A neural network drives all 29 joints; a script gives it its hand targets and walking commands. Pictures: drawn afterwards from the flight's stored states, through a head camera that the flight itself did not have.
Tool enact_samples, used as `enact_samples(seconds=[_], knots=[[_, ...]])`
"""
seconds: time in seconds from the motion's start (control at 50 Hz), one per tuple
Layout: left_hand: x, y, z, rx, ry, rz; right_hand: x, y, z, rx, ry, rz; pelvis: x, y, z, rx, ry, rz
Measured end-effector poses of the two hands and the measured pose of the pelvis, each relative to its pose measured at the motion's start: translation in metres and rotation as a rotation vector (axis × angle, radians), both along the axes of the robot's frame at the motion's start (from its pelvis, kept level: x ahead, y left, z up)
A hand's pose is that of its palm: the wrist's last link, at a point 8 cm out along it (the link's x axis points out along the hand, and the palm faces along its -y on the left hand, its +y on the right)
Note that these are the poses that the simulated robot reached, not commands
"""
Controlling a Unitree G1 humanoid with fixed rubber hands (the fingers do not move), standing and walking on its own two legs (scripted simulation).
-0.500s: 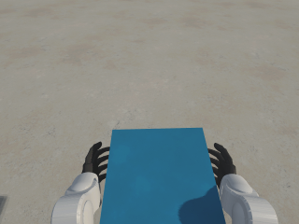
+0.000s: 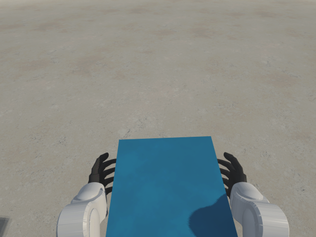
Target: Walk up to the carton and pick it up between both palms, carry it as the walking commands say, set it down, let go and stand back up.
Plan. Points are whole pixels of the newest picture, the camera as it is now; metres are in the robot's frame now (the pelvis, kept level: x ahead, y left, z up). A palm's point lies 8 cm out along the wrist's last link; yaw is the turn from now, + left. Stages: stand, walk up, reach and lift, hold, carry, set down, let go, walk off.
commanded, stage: carry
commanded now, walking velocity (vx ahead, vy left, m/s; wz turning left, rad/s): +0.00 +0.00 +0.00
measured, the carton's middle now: (167, 202) +0.23 +0.01 +0.02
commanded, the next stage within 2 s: none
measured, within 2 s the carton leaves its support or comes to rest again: neither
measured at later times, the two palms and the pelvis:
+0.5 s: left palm (102, 193) +0.22 +0.15 +0.09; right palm (242, 194) +0.22 -0.15 +0.09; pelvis -0.01 -0.01 +0.00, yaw +1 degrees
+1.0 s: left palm (111, 176) +0.28 +0.14 +0.06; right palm (232, 178) +0.28 -0.16 +0.06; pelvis +0.02 -0.01 +0.00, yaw +1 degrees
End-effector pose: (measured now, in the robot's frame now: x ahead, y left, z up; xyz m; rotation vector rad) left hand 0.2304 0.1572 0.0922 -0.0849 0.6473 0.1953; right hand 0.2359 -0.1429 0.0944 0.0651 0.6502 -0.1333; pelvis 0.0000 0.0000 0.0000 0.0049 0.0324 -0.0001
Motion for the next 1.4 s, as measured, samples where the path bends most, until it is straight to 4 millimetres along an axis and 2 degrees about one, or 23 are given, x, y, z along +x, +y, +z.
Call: enact_samples(seconds=[0.24, 0.5, 0.78, 0.9, 1.06, 1.4], knots=[[-0.014, -0.005, -0.003, 0.005, 0.002, -0.009, -0.017, -0.005, -0.005, 0.007, 0.001, -0.011, -0.016, -0.003, -0.003, -0.001, 0.001, 0.012], [-0.009, -0.01, -0.006, 0.007, 0.004, -0.011, -0.012, -0.011, -0.008, 0.009, 0.004, -0.014, -0.012, -0.007, -0.005, -0.002, 0.004, 0.011], [0.016, -0.012, -0.007, 0.003, 0.014, -0.009, 0.012, -0.012, -0.009, 0.003, 0.013, -0.011, 0.007, -0.009, -0.001, 0.002, 0.012, 0.012], [0.032, -0.012, -0.018, 0.01, 0.032, -0.014, 0.029, -0.012, -0.02, -0.006, 0.031, -0.007, 0.015, -0.01, 0.0, 0.003, 0.012, 0.012], [0.057, -0.014, -0.045, 0.029, 0.05, -0.031, 0.055, -0.014, -0.047, -0.022, 0.048, 0.009, 0.023, -0.012, 0.0, 0.002, 0.015, 0.013], [0.08, -0.024, -0.05, 0.045, -0.01, -0.041, 0.076, -0.024, -0.053, -0.032, -0.013, 0.013, 0.042, -0.022, -0.001, 0.0, 0.025, 0.013]])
